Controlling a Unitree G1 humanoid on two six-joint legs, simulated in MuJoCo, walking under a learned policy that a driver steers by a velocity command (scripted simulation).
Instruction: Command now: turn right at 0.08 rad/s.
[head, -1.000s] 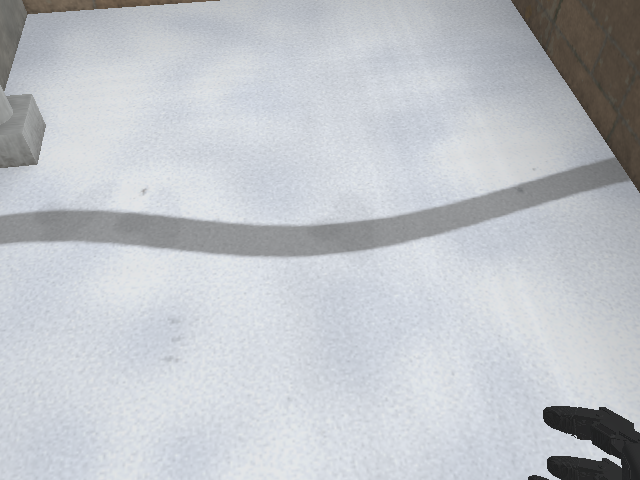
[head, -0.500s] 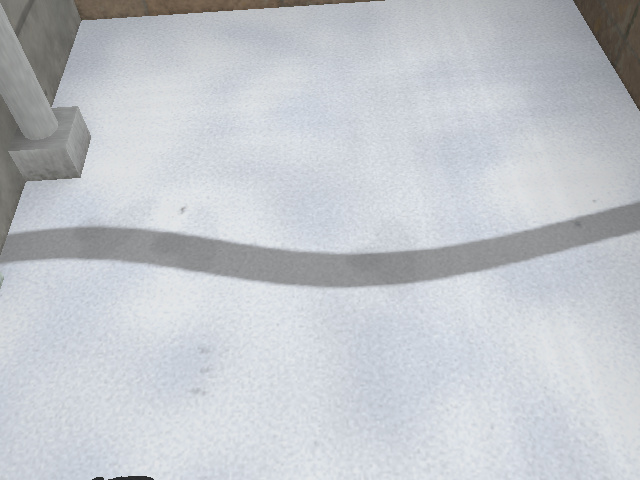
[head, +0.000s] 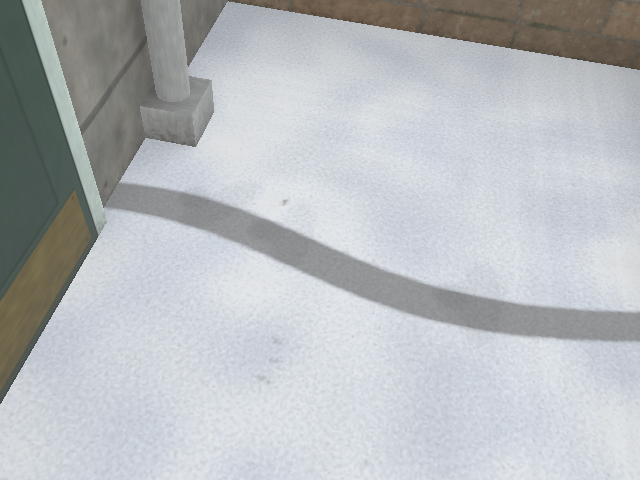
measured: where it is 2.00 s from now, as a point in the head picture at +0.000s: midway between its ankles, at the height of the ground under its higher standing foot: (403, 321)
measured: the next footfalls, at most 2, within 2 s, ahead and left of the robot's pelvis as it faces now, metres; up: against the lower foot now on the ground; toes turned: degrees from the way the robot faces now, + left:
right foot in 0.18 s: +0.00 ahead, -0.13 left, +0.00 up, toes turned -6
left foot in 0.56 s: +0.31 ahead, +0.07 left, +0.00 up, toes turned -20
